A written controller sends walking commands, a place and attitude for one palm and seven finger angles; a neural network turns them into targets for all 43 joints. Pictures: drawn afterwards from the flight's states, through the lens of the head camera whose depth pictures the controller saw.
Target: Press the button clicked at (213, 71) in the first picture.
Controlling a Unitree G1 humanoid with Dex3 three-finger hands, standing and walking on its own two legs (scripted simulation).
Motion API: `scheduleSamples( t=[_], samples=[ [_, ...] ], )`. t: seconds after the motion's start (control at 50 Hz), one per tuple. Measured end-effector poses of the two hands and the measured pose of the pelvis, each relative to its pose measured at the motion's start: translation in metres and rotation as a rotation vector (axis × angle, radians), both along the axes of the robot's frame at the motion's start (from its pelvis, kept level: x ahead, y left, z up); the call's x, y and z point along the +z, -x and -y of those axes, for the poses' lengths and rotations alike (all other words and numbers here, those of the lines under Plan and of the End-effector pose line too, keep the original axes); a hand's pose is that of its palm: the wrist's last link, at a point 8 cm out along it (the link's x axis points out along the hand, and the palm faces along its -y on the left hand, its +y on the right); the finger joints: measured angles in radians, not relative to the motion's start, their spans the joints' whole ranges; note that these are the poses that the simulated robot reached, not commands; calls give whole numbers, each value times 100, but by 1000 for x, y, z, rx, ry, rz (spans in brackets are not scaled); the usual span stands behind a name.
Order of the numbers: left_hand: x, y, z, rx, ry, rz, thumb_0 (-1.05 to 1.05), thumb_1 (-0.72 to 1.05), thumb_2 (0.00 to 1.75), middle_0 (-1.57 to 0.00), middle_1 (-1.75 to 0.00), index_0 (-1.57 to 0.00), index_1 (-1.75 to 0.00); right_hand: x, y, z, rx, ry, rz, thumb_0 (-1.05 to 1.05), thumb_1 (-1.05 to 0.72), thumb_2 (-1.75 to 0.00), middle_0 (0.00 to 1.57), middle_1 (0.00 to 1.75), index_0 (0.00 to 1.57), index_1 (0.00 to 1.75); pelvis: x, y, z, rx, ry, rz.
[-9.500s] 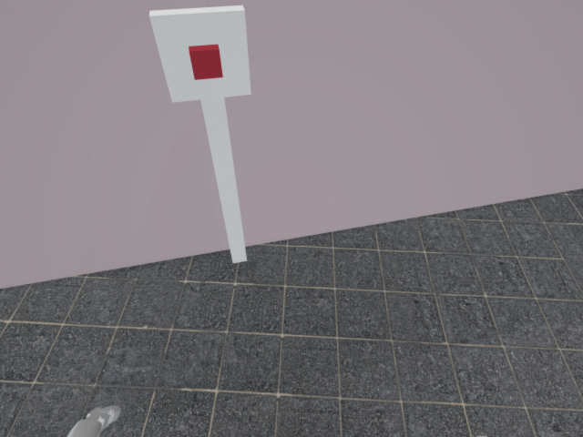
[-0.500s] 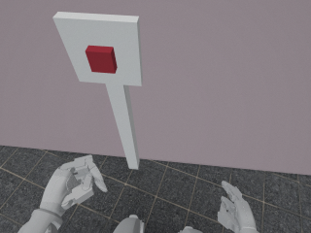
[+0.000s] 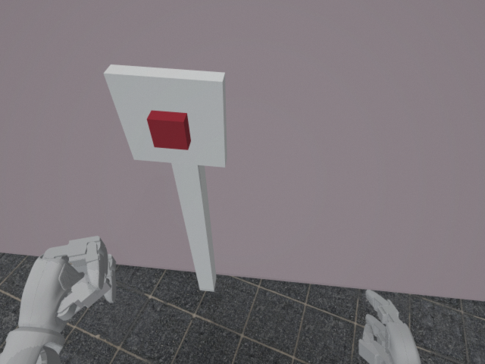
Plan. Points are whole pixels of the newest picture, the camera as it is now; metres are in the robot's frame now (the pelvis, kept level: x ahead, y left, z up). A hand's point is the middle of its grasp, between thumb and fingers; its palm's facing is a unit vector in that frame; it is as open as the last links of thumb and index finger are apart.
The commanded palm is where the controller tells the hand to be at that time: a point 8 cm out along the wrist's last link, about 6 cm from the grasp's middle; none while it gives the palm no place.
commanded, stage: raise the hand and make a fist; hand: left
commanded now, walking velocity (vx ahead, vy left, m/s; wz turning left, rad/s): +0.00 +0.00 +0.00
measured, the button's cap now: (170, 129) +0.48 +0.17 +0.14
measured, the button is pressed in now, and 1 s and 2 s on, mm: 0 0 0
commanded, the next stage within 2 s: aim a knuckle at the button in 0.74 s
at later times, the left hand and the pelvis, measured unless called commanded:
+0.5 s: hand (101, 267) +0.22 +0.20 +0.11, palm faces -0.05 -1.00 -0.04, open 3.1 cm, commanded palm +0.19 +0.26 +0.13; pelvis -0.01 +0.00 +0.02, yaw +0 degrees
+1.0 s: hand (100, 263) +0.22 +0.20 +0.13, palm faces +0.01 -1.00 -0.05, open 3.1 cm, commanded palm +0.20 +0.25 +0.13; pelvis -0.02 -0.01 +0.02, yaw +1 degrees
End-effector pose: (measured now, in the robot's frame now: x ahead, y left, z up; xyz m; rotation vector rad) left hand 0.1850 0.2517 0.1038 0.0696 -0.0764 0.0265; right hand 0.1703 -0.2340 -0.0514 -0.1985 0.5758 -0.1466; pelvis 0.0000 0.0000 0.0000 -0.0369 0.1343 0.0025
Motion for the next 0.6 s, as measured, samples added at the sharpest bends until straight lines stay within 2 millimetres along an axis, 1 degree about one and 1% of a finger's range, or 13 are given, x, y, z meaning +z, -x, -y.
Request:
scheduleSamples(
  t=[0.04,0.14,0.18,0.22,0.3,0.34,0.38,0.42,0.5,0.54,0.6],
  samples=[
    [1,-2,-1,-4,2,-13,2,90,90,-129,-150,-130,-150,2,-4,-6,19,-13,9,1,-91,-90,20,30,20,30,2,0,-1,4,1,9],
    [-9,-5,2,-58,13,-126,2,90,90,-130,-150,-130,-150,5,-5,-16,48,-26,13,1,-90,-89,21,30,21,30,7,1,-2,5,-1,29],
    [-6,-5,1,-60,9,-128,2,90,90,-130,-150,-130,-150,7,-3,-17,53,-24,9,1,-90,-89,21,30,21,30,9,2,-2,4,-3,37],
    [3,-6,-3,-46,2,-93,2,90,90,-130,-150,-130,-150,7,0,-17,58,-20,4,1,-90,-89,21,30,21,30,11,2,-1,5,-4,47],
    [25,-11,-14,-11,-8,3,2,90,90,-130,-150,-130,-150,7,7,-15,65,-14,-16,1,-90,-89,21,30,21,30,14,4,0,9,-4,63],
    [30,-15,-16,-11,-6,13,2,90,90,-130,-150,-130,-150,6,11,-12,62,-14,-25,1,-90,-89,21,30,21,30,15,5,0,11,-4,69],
    [29,-18,-16,-26,0,-14,2,90,90,-130,-150,-130,-150,5,14,-9,53,-13,-30,2,-90,-89,21,30,21,30,17,6,0,11,-5,75],
    [24,-20,-13,-49,7,-61,2,90,90,-130,-150,-130,-150,6,17,-6,41,-11,-28,2,-90,-89,21,30,21,30,18,6,0,8,-7,78],
    [14,-17,-8,-70,29,-125,2,90,90,-130,-150,-130,-150,11,21,1,20,-1,-16,2,-90,-89,21,30,21,30,21,7,1,-1,-12,82],
    [14,-15,-7,-59,34,-113,2,90,90,-130,-150,-130,-150,13,23,4,19,8,-12,2,-90,-89,21,30,21,30,21,8,2,-3,-14,86],
    [21,-11,-7,-28,26,-55,2,90,90,-130,-150,-130,-150,15,24,6,26,17,-8,2,-90,-89,21,30,20,30,21,10,4,-1,-14,93]
  ],
)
